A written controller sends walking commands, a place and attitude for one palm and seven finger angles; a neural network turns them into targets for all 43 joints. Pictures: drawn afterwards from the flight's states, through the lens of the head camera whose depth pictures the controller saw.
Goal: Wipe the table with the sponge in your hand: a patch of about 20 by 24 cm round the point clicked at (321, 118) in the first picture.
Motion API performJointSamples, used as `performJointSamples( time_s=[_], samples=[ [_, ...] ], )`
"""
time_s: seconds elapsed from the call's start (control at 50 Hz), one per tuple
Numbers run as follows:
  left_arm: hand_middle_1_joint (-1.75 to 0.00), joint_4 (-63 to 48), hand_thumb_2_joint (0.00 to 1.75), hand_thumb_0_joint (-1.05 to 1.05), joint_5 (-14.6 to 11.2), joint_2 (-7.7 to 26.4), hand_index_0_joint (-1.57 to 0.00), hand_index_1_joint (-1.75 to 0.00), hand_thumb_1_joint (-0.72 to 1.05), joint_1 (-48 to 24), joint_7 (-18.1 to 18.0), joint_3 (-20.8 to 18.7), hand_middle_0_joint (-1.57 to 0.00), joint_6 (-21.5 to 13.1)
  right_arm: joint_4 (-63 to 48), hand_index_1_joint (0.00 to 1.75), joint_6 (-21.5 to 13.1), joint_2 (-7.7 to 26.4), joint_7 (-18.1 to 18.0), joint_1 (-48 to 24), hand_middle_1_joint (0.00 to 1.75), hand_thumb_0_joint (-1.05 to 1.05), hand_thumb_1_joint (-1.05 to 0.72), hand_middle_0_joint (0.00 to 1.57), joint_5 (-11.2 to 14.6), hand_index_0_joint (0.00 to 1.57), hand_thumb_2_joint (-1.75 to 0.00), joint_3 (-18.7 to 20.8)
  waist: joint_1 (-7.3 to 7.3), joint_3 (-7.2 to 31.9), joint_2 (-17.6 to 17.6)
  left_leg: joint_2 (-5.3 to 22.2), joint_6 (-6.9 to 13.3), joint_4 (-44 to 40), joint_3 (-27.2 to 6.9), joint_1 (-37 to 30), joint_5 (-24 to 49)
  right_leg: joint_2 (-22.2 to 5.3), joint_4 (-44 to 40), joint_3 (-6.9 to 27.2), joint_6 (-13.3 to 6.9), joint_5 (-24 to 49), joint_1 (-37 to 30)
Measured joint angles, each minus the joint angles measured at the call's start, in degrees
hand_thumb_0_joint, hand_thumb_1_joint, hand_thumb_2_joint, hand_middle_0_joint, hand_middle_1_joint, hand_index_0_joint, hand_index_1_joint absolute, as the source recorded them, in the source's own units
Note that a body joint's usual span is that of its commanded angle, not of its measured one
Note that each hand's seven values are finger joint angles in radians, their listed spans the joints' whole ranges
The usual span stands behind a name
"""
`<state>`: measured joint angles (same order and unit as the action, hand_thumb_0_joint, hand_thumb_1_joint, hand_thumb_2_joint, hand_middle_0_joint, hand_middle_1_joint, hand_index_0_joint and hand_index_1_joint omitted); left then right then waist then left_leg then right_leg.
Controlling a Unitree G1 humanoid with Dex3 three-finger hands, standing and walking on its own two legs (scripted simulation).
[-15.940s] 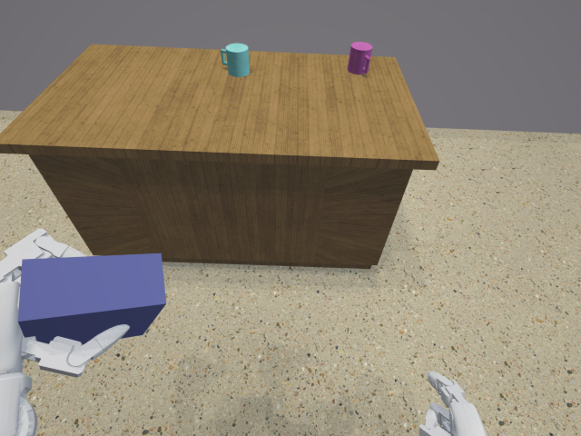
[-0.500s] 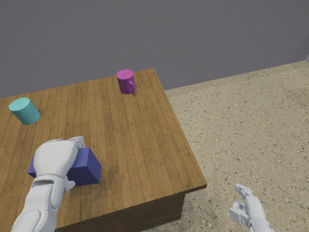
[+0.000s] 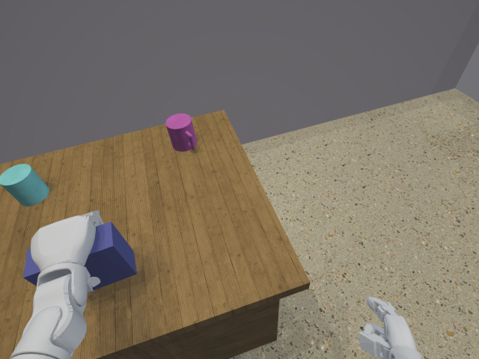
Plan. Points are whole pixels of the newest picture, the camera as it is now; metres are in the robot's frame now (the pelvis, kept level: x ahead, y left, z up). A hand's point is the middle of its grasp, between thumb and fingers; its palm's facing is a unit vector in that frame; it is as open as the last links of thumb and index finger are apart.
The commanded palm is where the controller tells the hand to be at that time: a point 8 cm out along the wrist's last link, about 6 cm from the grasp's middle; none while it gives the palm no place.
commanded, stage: move the sponge above the wiping area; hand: left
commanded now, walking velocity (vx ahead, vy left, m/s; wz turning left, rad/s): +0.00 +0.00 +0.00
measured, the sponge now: (90, 267) +0.25 +0.32 +0.00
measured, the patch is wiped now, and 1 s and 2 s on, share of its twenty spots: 0.00 0.00 0.00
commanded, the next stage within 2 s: none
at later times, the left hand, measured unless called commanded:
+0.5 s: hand (73, 276) +0.22 +0.33 +0.02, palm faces -0.14 -0.09 -0.99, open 9.3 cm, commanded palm +0.22 +0.30 +0.08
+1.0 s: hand (92, 285) +0.22 +0.31 -0.01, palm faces -0.23 -0.16 -0.96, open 9.3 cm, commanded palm +0.22 +0.30 +0.08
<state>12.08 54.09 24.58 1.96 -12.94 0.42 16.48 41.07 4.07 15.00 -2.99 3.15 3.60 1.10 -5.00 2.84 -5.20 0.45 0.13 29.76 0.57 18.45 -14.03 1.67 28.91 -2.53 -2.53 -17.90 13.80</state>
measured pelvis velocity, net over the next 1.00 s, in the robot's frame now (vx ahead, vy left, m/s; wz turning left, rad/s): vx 0.00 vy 0.01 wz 0.03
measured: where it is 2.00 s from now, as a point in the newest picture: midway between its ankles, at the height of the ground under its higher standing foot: outside the picture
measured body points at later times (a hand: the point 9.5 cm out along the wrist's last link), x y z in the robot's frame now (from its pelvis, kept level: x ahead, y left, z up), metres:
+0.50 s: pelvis +0.00 +0.00 +0.00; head +0.00 -0.03 +0.45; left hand +0.23 +0.33 +0.07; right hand +0.23 -0.21 -0.10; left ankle +0.01 +0.12 -0.74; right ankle -0.03 -0.09 -0.74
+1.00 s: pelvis +0.00 +0.01 +0.00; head +0.02 -0.01 +0.45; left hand +0.23 +0.31 +0.05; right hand +0.22 -0.22 -0.10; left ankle +0.01 +0.12 -0.74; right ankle -0.03 -0.09 -0.74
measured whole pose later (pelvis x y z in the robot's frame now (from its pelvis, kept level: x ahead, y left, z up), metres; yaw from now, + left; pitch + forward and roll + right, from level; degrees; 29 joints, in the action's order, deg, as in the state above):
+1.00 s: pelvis +0.00 +0.01 +0.00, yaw +2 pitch +2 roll -1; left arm 11.9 52.5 24.3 4.8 -3.6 5.9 17.2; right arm 39.0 3.7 15.8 -3.1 4.2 3.4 0.6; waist -4.6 1.8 -4.5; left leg -0.8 1.4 29.8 -0.6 18.0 -14.0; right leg 0.7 27.3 -3.7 -1.5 -17.6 12.1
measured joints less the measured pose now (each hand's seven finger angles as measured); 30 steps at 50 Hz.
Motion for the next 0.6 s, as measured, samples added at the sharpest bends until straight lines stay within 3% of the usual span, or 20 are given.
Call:
performJointSamples(
  time_s=[0.06,0.1,0.18,0.24,0.28,0.32,0.38,0.44,0.48,0.52,0.6],
  samples=[
    [-1.39,2.0,1.03,0.00,-1.5,0.0,-0.81,-1.39,-0.43,0.8,2.9,1.1,-0.80,4.3,-0.4,0.30,0.7,0.5,0.3,0.5,0.30,0.01,-0.91,0.20,0.8,0.20,-0.90,-0.4,0.77,0.4,-0.2,-0.3,0.1,-0.7,-0.2,-0.3,0.3,-0.2,-0.5,-0.2,0.1,0.0,-0.4],
    [-1.39,2.0,1.03,0.00,-1.8,-0.2,-0.81,-1.39,-0.43,1.9,5.4,2.6,-0.80,4.5,-1.1,0.30,0.6,0.8,0.4,0.9,0.30,0.02,-0.91,0.20,0.7,0.20,-0.90,-0.4,0.99,0.1,-0.1,-0.4,0.2,-0.7,-0.5,-0.4,0.3,-0.4,-0.5,-0.5,0.2,-0.1,-0.6],
    [-1.39,-1.7,1.03,0.00,-0.8,-1.2,-0.81,-1.39,-0.43,5.0,7.2,4.7,-0.80,-2.1,-1.7,0.30,-0.9,0.9,0.0,1.6,0.30,0.02,-0.91,0.20,-0.6,0.20,-0.90,0.3,0.17,-0.7,0.5,-0.4,0.4,0.1,-0.7,-0.5,-0.2,-0.3,-0.4,-0.7,0.1,-0.3,-1.0],
    [-1.39,-5.6,1.03,0.00,2.3,-1.1,-0.81,-1.39,-0.43,6.7,4.1,5.1,-0.80,-7.3,-1.6,0.30,-1.6,0.4,-0.3,1.6,0.30,0.01,-0.91,0.20,-2.0,0.20,-0.90,0.8,-0.86,-0.8,1.0,-0.1,0.3,0.9,-0.3,-0.3,-0.7,-0.1,0.2,-0.3,0.0,-0.5,-0.7],
    [-1.39,-6.5,1.03,0.00,3.9,-0.8,-0.81,-1.39,-0.43,6.4,1.1,4.3,-0.81,-8.1,-1.4,0.30,-1.6,0.2,-0.1,1.1,0.30,0.01,-0.91,0.20,-2.2,0.20,-0.90,0.9,-1.29,-0.6,0.9,0.1,0.2,1.4,0.0,-0.1,-1.0,0.1,0.7,0.0,0.0,-0.6,-0.4],
    [-1.39,-5.7,1.03,0.00,3.7,-0.5,-0.81,-1.39,-0.43,5.0,-1.4,3.2,-0.81,-6.2,-0.9,0.30,-1.2,-0.1,0.0,0.3,0.30,0.01,-0.91,0.20,-1.6,0.20,-0.90,0.8,-1.27,-0.5,0.6,0.1,0.2,1.5,0.1,-0.1,-1.0,0.1,0.9,0.1,0.0,-0.6,-0.4],
    [-1.39,-2.1,1.03,0.00,0.8,-0.3,-0.81,-1.39,-0.43,1.8,-2.2,1.2,-0.81,-0.7,0.2,0.30,-0.4,-0.4,0.1,-1.0,0.30,0.01,-0.91,0.20,-0.1,0.20,-0.90,0.2,-0.83,-0.1,0.3,-0.1,0.2,0.6,0.0,-0.7,-0.4,-0.1,0.3,0.0,0.1,-0.3,-0.9],
    [-1.39,1.7,1.03,0.00,-1.7,0.4,-0.81,-1.39,-0.43,-0.2,0.9,1.0,-0.80,5.0,0.0,0.30,0.5,-0.5,0.0,-1.7,0.30,0.01,-0.91,0.20,1.0,0.20,-0.90,-0.9,0.03,0.2,0.1,-0.5,0.3,-0.7,-0.5,-1.3,0.4,-0.4,-0.7,-0.4,0.3,0.2,-1.6],
    [-1.39,3.3,1.03,0.00,-2.0,0.9,-0.81,-1.39,-0.43,-0.6,4.3,2.4,-0.80,6.7,-0.8,0.30,0.6,-0.3,0.0,-1.6,0.30,0.01,-0.91,0.20,1.2,0.20,-0.90,-1.4,0.43,0.0,0.1,-0.8,0.4,-1.1,-0.9,-1.4,0.8,-0.6,-1.2,-0.9,0.4,0.4,-1.8],
    [-1.39,3.7,1.03,0.00,-2.0,0.8,-0.81,-1.39,-0.43,-0.4,7.3,4.0,-0.80,5.5,-1.8,0.30,0.2,0.0,-0.1,-1.2,0.30,0.01,-0.91,0.20,0.9,0.20,-0.90,-1.5,0.55,-0.5,0.1,-0.9,0.6,-1.0,-1.3,-1.1,0.9,-0.7,-1.4,-1.3,0.4,0.5,-1.9],
    [-1.39,1.3,1.03,0.00,-0.2,-0.3,-0.81,-1.39,-0.43,0.8,9.4,5.8,-0.80,-3.5,-2.2,0.30,-1.5,0.1,-0.5,-0.2,0.30,0.01,-0.91,0.20,-0.8,0.20,-0.90,-0.7,-0.48,-1.6,0.7,-0.9,0.7,-0.1,-1.4,-0.4,0.6,-0.7,-1.1,-1.4,0.5,0.5,-1.4]
  ],
)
